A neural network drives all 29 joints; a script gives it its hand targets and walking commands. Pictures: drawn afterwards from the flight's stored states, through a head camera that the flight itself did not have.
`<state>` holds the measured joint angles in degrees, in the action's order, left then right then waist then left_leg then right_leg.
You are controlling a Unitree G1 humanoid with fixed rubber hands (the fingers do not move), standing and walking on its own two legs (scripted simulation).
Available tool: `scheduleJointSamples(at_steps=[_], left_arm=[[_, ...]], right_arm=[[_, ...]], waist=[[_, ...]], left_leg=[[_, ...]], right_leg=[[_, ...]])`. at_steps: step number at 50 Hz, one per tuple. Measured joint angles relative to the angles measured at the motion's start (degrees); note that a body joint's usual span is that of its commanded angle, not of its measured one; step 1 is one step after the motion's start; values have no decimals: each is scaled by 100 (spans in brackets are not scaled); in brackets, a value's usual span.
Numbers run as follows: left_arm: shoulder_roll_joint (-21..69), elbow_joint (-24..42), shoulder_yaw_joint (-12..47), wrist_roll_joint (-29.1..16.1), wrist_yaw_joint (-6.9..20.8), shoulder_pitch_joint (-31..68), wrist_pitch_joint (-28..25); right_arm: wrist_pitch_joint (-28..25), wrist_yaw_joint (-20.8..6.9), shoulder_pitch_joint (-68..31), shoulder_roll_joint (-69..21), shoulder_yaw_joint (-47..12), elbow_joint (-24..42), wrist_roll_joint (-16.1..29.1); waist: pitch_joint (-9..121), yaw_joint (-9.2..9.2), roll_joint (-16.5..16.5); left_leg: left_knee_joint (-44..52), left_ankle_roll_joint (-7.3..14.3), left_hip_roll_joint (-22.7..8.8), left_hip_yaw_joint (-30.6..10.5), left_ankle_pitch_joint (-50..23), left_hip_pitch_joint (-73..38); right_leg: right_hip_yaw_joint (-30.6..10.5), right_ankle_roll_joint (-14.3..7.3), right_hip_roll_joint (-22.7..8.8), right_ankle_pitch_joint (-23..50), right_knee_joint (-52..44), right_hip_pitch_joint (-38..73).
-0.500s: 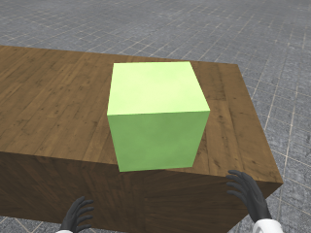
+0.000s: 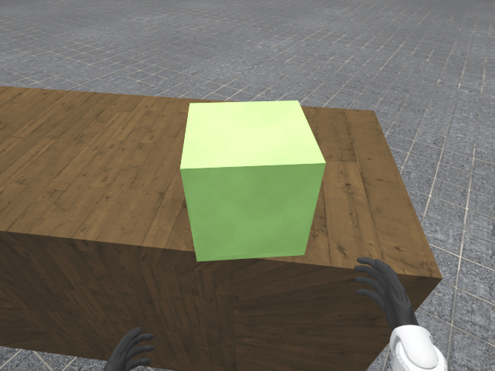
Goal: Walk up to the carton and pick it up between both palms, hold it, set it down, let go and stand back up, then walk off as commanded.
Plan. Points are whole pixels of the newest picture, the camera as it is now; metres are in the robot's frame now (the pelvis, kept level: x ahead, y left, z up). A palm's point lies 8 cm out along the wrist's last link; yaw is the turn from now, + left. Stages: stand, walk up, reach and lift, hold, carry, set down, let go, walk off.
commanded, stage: let go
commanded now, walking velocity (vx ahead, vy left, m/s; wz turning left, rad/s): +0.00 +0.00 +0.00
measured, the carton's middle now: (247, 180) +0.44 +0.01 +0.10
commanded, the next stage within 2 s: stand in 0.50 s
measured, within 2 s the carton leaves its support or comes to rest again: neither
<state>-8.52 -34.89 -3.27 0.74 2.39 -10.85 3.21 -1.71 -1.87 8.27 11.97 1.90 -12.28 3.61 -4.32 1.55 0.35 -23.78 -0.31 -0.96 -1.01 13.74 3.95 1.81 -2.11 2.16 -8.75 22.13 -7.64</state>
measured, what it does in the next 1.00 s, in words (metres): steps on the spot: left foot, then right foot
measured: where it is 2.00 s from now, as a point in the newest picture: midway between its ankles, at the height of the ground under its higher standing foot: outside the picture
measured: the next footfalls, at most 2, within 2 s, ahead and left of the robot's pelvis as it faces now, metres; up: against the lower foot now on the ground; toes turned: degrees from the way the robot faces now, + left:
left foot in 0.36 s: -0.06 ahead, +0.11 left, +0.00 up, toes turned +3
right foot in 1.00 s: -0.06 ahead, -0.11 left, +0.00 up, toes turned +4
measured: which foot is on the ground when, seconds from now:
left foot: down 0.00-0.26, up 0.28-0.34, down 0.36-1.00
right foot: down 0.00-0.78, up 0.80-0.98, down 1.00-1.00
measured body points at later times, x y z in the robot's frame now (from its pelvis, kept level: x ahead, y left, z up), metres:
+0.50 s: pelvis -0.09 +0.00 -0.01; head -0.08 +0.02 +0.44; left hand +0.08 +0.24 -0.10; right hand +0.07 -0.21 -0.10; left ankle -0.08 +0.11 -0.75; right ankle +0.07 -0.08 -0.74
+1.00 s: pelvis -0.09 +0.01 -0.04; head -0.08 +0.01 +0.41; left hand +0.01 +0.33 -0.13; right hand -0.01 -0.31 -0.14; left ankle -0.10 +0.11 -0.74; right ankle -0.10 -0.12 -0.75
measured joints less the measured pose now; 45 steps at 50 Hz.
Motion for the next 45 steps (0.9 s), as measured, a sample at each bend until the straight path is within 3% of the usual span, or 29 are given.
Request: scheduleJointSamples(at_steps=[6,10,13,16,20,23,27,32,35,38,41,43,45], left_arm=[[0,-70,1,93,40,5,-137],[0,-73,-36,109,150,-2,-165],[0,-41,-60,138,188,-75,-56],[-31,191,-46,139,25,-158,109],[-265,471,154,139,-248,-249,277],[-313,529,352,139,-519,99,329],[-319,500,361,138,-602,147,280],[-638,86,358,137,-135,29,-112],[-930,-82,356,138,-53,3,-179],[-1186,-219,355,138,-86,2,-160],[-1361,-386,357,138,-145,17,-136],[-1479,-453,359,138,-148,-38,-158],[-1561,-520,360,137,-121,-150,-174]], right_arm=[[-111,134,-287,-52,-6,-332,-108],[-153,369,-361,-68,-10,-574,-221],[96,447,-315,-98,-61,-1404,-264],[239,512,-112,-302,-63,-1953,-264],[129,569,374,-735,-63,-1963,-264],[-116,380,539,-527,-64,-2014,-265],[-564,81,631,-265,-61,-2566,-264],[-217,85,676,350,-58,-2603,-374],[-69,62,720,772,-58,-2652,-408],[-33,7,920,1134,-60,-2725,-430],[90,32,1085,1302,-59,-2853,-502],[124,71,1139,1312,-60,-2938,-529],[129,84,1147,1298,-62,-2973,-529]], waist=[[-109,-16,29],[-177,-138,40],[-339,-290,-5],[-557,-350,-65],[-428,-321,-371],[-366,-63,-169],[-590,-129,-130],[-529,-150,102],[-495,-149,216],[-341,-131,292],[-337,-111,291],[-318,-75,265],[-194,-66,237]], left_leg=[[0,0,-45,-1,8,0],[0,0,-74,-10,8,0],[-67,5,-74,-69,37,11],[-511,6,-32,-71,-172,122],[-1113,6,186,-76,-227,124],[-699,30,12,-167,793,201],[-1002,90,12,-9,420,267],[-1229,96,15,111,884,591],[-1570,96,16,114,1248,930],[-1654,143,20,105,1389,989],[-1897,279,22,202,1324,1114],[-1968,341,23,219,1294,1133],[-1975,355,24,226,1166,1198]], right_leg=[[60,-32,5,-39,0,43],[121,-105,6,-107,0,80],[194,-283,6,-153,0,139],[267,-410,6,-238,-1,130],[123,-486,5,-398,7,-255],[417,-184,49,-164,100,-734],[174,213,77,198,291,-403],[39,84,79,-371,509,-660],[45,16,79,-561,548,-895],[68,115,74,-560,804,-1245],[-133,138,97,-1342,2025,-1679],[-341,140,102,-1383,2966,-1818],[-453,142,86,-1404,3270,-1749]])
